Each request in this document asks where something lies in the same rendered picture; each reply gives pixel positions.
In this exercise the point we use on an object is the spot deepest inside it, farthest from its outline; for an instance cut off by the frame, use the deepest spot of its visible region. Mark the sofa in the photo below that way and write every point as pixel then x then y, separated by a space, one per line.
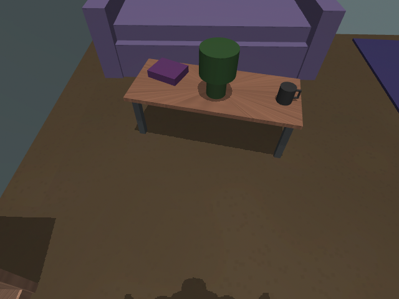
pixel 286 38

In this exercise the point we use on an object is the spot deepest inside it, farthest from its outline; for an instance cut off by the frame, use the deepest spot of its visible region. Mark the coffee table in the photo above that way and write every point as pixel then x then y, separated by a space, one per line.
pixel 249 97

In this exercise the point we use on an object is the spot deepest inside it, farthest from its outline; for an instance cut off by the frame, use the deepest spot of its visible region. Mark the potted plant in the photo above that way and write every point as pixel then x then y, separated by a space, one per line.
pixel 218 62

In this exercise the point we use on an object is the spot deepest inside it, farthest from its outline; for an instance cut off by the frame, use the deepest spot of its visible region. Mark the bookshelf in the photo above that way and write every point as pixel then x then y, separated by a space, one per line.
pixel 15 287

